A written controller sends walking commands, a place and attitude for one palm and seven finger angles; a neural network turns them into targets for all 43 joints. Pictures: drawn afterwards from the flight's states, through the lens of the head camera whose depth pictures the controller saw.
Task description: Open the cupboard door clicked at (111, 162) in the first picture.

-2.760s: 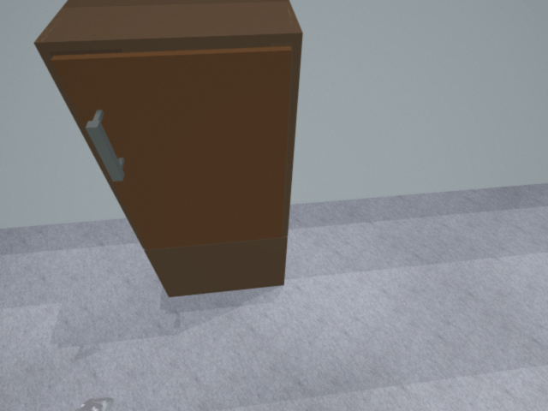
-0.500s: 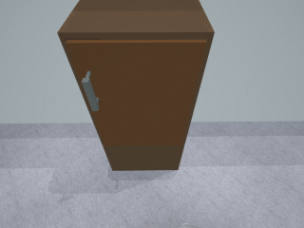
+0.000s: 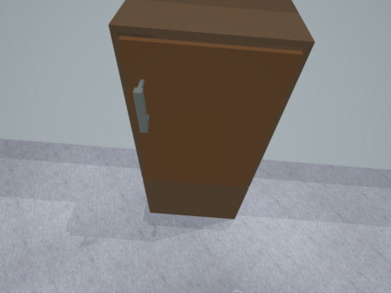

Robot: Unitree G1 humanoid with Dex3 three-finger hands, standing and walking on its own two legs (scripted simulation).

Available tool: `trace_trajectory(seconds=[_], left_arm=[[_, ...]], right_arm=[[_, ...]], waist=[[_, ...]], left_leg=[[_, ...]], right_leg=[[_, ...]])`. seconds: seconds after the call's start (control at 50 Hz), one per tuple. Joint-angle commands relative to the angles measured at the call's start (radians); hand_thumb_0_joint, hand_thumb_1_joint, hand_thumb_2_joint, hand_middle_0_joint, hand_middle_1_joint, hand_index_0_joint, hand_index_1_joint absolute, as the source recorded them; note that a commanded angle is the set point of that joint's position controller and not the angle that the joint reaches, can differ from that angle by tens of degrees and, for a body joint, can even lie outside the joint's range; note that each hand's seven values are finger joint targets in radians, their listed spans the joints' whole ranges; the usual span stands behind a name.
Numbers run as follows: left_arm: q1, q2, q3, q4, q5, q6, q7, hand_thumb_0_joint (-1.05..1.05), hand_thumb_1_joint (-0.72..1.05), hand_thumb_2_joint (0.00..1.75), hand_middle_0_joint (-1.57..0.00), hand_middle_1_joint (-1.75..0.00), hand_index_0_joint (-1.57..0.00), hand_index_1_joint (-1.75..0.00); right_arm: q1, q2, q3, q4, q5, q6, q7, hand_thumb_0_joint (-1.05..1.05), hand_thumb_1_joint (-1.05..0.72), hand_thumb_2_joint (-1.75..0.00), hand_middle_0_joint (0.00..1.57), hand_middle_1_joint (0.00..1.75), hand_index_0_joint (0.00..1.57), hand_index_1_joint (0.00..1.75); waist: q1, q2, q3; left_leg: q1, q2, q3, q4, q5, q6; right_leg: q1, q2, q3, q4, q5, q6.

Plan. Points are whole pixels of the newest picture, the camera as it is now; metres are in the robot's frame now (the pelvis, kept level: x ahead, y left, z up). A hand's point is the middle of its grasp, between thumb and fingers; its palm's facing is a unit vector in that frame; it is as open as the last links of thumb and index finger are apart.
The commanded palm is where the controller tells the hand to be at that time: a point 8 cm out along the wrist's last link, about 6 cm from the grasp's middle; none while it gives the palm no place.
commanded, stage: come to a stop and stand still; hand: left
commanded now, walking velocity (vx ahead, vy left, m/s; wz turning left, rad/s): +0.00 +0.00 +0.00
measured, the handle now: (143, 106) +0.55 +0.18 +0.04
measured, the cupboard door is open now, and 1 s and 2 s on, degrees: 0 0 0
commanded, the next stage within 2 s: look again from close up in 0.72 s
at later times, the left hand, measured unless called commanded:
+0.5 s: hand out of the picture -0.04 +0.17 -0.16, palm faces +0.00 -0.98 -0.18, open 7.4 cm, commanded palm none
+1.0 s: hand out of the picture -0.05 +0.18 -0.17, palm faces +0.00 -0.98 -0.18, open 7.4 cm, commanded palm none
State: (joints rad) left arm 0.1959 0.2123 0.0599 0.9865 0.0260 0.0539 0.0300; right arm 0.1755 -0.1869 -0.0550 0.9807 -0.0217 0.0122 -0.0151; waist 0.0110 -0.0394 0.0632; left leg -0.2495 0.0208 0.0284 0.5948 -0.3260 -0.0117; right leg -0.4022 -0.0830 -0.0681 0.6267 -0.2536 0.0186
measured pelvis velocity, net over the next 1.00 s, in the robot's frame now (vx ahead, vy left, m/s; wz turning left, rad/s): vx -0.05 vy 0.02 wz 0.00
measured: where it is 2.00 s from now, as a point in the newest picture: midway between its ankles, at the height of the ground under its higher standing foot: outside the picture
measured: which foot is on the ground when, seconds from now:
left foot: down 0.00-1.00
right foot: up 0.00-0.24, down 0.26-1.00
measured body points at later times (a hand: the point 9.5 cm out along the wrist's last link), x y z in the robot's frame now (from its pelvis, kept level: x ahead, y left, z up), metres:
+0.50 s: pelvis -0.04 +0.01 +0.02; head -0.04 +0.00 +0.47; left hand -0.03 +0.22 -0.14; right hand -0.03 -0.22 -0.15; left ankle +0.00 +0.12 -0.72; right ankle -0.04 -0.10 -0.72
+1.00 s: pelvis -0.05 +0.02 +0.01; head -0.05 +0.02 +0.46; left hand -0.05 +0.23 -0.15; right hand -0.06 -0.19 -0.15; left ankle +0.00 +0.12 -0.72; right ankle -0.04 -0.10 -0.72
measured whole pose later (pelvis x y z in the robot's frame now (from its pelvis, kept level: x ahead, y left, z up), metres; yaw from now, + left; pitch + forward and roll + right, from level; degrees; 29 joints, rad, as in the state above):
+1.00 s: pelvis -0.05 +0.02 +0.01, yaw +0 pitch -2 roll -1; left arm 0.31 0.12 -0.01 1.10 0.02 -0.02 0.04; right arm 0.33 -0.13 0.01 1.07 -0.02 -0.01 -0.02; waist -0.03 0.02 0.03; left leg -0.28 0.01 0.03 0.54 -0.22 0.02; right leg -0.21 -0.01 -0.04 0.51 -0.27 0.00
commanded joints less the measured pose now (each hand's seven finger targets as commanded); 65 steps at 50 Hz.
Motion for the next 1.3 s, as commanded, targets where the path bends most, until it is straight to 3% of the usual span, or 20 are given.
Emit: trace_trajectory(seconds=[0.0,0.02,0.06,0.16,0.2,0.24,0.26,0.28,0.3,0.38,0.52,0.78,0.8,0.82,0.84,0.86,0.92,0.98,1.06,1.28], left_arm=[[0.0,0.061,0.015,-0.059,0.0,0.004,-0.001,0.0,0.9,0.9,-0.2,-0.3,-0.2,-0.3],[0.049,0.065,0.014,-0.036,0.002,0.001,-0.007,0.0,0.9,0.9,-0.2,-0.3,-0.2,-0.3],[0.111,0.049,0.003,0.0,-0.001,-0.005,-0.01,0.0,0.9,0.9,-0.2,-0.3,-0.2,-0.3],[0.077,0.028,-0.027,0.015,-0.01,-0.03,-0.004,0.0,0.9,0.9,-0.2,-0.3,-0.2,-0.3],[0.146,0.035,-0.032,0.057,-0.012,-0.045,0.002,0.0,0.9,0.9,-0.2,-0.3,-0.2,-0.3],[0.148,0.082,-0.034,0.081,-0.012,-0.066,0.011,0.0,0.9,0.9,-0.2,-0.3,-0.2,-0.3],[0.141,0.087,-0.037,0.086,-0.012,-0.069,0.011,0.0,0.9,0.9,-0.2,-0.3,-0.2,-0.3],[0.134,0.081,-0.037,0.096,-0.013,-0.075,0.009,0.0,0.9,0.9,-0.2,-0.3,-0.2,-0.3],[0.118,0.068,-0.04,0.098,-0.014,-0.076,0.009,0.0,0.9,0.9,-0.2,-0.3,-0.2,-0.3],[0.114,0.045,-0.047,0.109,-0.016,-0.064,0.009,0.0,0.9,0.9,-0.2,-0.3,-0.2,-0.3],[0.139,0.037,-0.041,0.118,-0.013,-0.053,0.009,0.0,0.9,0.9,-0.2,-0.3,-0.2,-0.3],[0.169,0.001,-0.043,0.122,-0.017,-0.063,0.009,0.0,0.9,0.9,-0.2,-0.3,-0.2,-0.3],[0.229,0.021,-0.059,0.136,0.002,-0.094,0.044,0.0,0.9,0.9,-0.2,-0.3,-0.2,-0.3],[0.203,0.059,-0.052,0.126,-0.002,-0.116,0.038,0.0,0.9,0.9,-0.2,-0.3,-0.2,-0.3],[0.193,0.049,-0.051,0.098,-0.009,-0.119,0.035,0.0,0.9,0.9,-0.2,-0.3,-0.2,-0.3],[0.17,0.04,-0.05,0.086,-0.012,-0.115,0.031,0.0,0.9,0.9,-0.2,-0.3,-0.2,-0.3],[0.161,0.023,-0.051,0.06,-0.011,-0.091,0.024,0.0,0.9,0.9,-0.2,-0.3,-0.2,-0.3],[0.172,0.018,-0.047,0.042,-0.008,-0.078,0.018,0.0,0.9,0.9,-0.2,-0.3,-0.2,-0.3],[0.188,0.021,-0.044,0.019,-0.004,-0.071,0.015,0.0,0.9,0.9,-0.2,-0.3,-0.2,-0.3],[0.195,0.055,-0.044,-0.001,-0.005,-0.076,0.006,0.0,0.9,0.9,-0.2,-0.3,-0.2,-0.3]], right_arm=[[0.008,-0.158,-0.009,-0.052,-0.012,-0.011,-0.022,0.0,-0.9,-0.9,0.2,0.3,0.2,0.3],[-0.024,-0.136,0.001,-0.05,-0.008,-0.015,-0.026,0.0,-0.9,-0.9,0.2,0.3,0.2,0.3],[-0.029,-0.132,0.006,-0.044,-0.003,-0.018,-0.026,0.0,-0.9,-0.9,0.2,0.3,0.2,0.3],[0.091,-0.13,-0.003,0.025,0.003,-0.022,-0.027,0.0,-0.9,-0.9,0.2,0.3,0.2,0.3],[0.087,-0.125,0.001,0.042,0.013,-0.027,-0.026,0.0,-0.9,-0.9,0.2,0.3,0.2,0.3],[0.096,-0.075,0.01,0.05,0.027,-0.035,-0.018,0.0,-0.9,-0.9,0.2,0.3,0.2,0.3],[0.092,-0.065,0.015,0.058,0.025,-0.033,-0.015,0.0,-0.9,-0.9,0.2,0.3,0.2,0.3],[0.082,-0.064,0.018,0.069,0.019,-0.025,-0.016,0.0,-0.9,-0.9,0.2,0.3,0.2,0.3],[0.086,-0.072,0.016,0.079,0.018,-0.02,-0.016,0.0,-0.9,-0.9,0.2,0.3,0.2,0.3],[0.094,-0.065,0.028,0.121,0.016,-0.021,-0.015,0.0,-0.9,-0.9,0.2,0.3,0.2,0.3],[0.146,-0.047,0.03,0.151,0.008,-0.008,-0.014,0.0,-0.9,-0.9,0.2,0.3,0.2,0.3],[0.207,-0.017,0.033,0.166,0.009,-0.024,-0.022,0.0,-0.9,-0.9,0.2,0.3,0.2,0.3],[0.089,-0.052,0.044,0.092,0.01,-0.043,-0.005,0.0,-0.9,-0.9,0.2,0.3,0.2,0.3],[0.116,-0.021,0.054,0.056,0.013,-0.044,0.001,0.0,-0.9,-0.9,0.2,0.3,0.2,0.3],[0.207,0.003,0.056,0.059,0.006,-0.047,-0.003,0.0,-0.9,-0.9,0.2,0.3,0.2,0.3],[0.222,-0.009,0.053,0.062,0.005,-0.05,-0.005,0.0,-0.9,-0.9,0.2,0.3,0.2,0.3],[0.198,-0.036,0.049,0.042,0.005,-0.045,-0.01,0.0,-0.9,-0.9,0.2,0.3,0.2,0.3],[0.184,-0.053,0.04,0.014,0.003,-0.036,-0.009,0.0,-0.9,-0.9,0.2,0.3,0.2,0.3],[0.169,-0.074,0.033,-0.001,0.002,-0.036,-0.007,0.0,-0.9,-0.9,0.2,0.3,0.2,0.3],[0.131,-0.11,0.031,-0.008,0.006,-0.045,-0.004,0.0,-0.9,-0.9,0.2,0.3,0.2,0.3]], waist=[[0.004,0.25,0.055],[0.032,0.222,0.049],[0.037,0.183,0.005],[-0.021,0.164,-0.062],[0.008,0.124,-0.103],[-0.019,0.029,-0.104],[-0.023,0.029,-0.101],[-0.024,-0.1,-0.099],[-0.029,-0.126,-0.079],[-0.021,-0.013,0.001],[-0.015,0.029,0.079],[-0.013,0.039,0.026],[0.029,0.079,0.061],[-0.027,0.063,0.007],[-0.043,0.007,-0.119],[-0.042,-0.012,-0.163],[-0.026,0.091,-0.03],[-0.024,0.046,0.041],[-0.016,0.047,0.045],[-0.011,0.045,-0.001]], left_leg=[[-0.197,0.272,-0.305,-0.44,-0.013,0.156],[-0.169,0.235,-0.246,-0.411,0.042,0.149],[-0.07,0.191,-0.166,-0.376,0.135,0.148],[0.152,0.209,-0.183,-0.302,0.417,0.17],[0.147,0.17,-0.148,-0.227,0.449,0.126],[0.089,0.094,-0.083,-0.189,0.348,0.044],[0.106,0.075,-0.07,-0.206,0.332,0.031],[0.124,0.071,-0.05,-0.201,0.286,0.019],[0.128,0.065,-0.043,-0.212,0.229,0.014],[0.119,0.076,-0.064,-0.274,0.161,0.024],[0.038,0.065,-0.071,-0.296,-0.004,0.023],[0.033,0.075,-0.081,-0.285,0.08,0.025],[-0.037,0.079,-0.033,-0.068,0.164,-0.001],[-0.004,0.062,-0.037,-0.089,0.164,-0.004],[0.028,0.048,-0.041,-0.095,0.116,0.009],[0.033,0.047,-0.05,-0.103,0.178,0.016],[-0.019,0.076,-0.086,-0.143,0.184,0.035],[-0.099,0.071,-0.116,-0.197,0.016,0.042],[-0.129,0.084,-0.155,-0.257,-0.081,0.052],[-0.076,0.08,-0.138,-0.269,-0.016,0.052]], right_leg=[[0.007,0.048,0.114,0.299,-0.19,-0.001],[0.006,0.051,0.108,0.332,-0.162,-0.005],[0.008,0.05,0.087,0.31,-0.135,0.008],[0.082,0.039,0.046,-0.022,-0.151,0.015],[0.213,0.031,0.049,-0.251,0.036,0.012],[0.284,-0.075,0.161,-0.288,0.293,-0.031],[0.262,-0.092,0.162,-0.263,0.337,-0.049],[0.232,-0.074,0.171,-0.268,0.329,-0.054],[0.203,-0.075,0.176,-0.293,0.26,-0.056],[0.137,-0.035,0.161,-0.336,-0.001,-0.039],[0.08,-0.019,0.161,-0.371,-0.187,-0.037],[0.128,-0.015,0.146,-0.334,-0.066,-0.044],[0.129,-0.055,0.169,-0.311,0.176,-0.053],[0.148,-0.107,0.183,-0.294,0.335,-0.071],[0.223,-0.102,0.179,-0.244,0.296,-0.083],[0.25,-0.08,0.155,-0.216,0.276,-0.084],[0.154,-0.023,0.12,-0.209,0.018,-0.075],[0.113,-0.003,0.12,-0.211,-0.093,-0.071],[0.124,0.008,0.099,-0.188,-0.077,-0.06],[0.158,-0.011,0.109,-0.231,-0.007,-0.053]])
